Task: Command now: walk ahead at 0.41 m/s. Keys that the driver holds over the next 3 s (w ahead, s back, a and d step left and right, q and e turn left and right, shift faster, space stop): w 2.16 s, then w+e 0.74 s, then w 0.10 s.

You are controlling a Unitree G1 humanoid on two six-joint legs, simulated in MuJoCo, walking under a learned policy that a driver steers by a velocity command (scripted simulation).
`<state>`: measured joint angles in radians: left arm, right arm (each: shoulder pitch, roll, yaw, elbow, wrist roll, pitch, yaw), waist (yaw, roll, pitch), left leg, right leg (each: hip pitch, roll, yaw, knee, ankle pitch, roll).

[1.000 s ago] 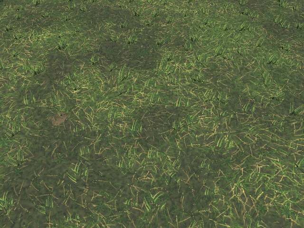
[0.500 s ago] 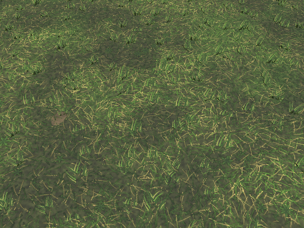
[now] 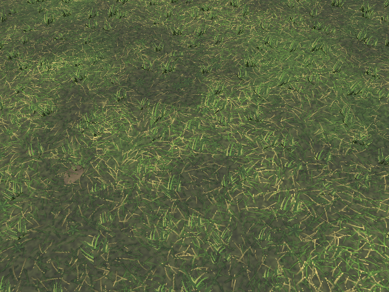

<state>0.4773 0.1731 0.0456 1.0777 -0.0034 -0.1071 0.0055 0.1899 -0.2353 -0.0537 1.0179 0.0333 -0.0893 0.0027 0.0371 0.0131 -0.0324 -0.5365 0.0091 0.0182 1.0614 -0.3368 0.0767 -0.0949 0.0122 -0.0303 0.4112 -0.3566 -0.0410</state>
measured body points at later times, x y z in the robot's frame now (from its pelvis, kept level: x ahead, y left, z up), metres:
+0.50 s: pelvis +0.27 +0.05 +0.00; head +0.29 +0.05 +0.45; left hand +0.36 +0.32 -0.13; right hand +0.31 -0.21 -0.14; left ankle +0.29 +0.13 -0.74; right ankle +0.28 -0.11 -0.65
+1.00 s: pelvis +0.56 -0.03 +0.00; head +0.59 -0.04 +0.45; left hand +0.65 +0.23 -0.12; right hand +0.63 -0.30 -0.14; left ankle +0.51 +0.13 -0.65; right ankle +0.60 -0.11 -0.74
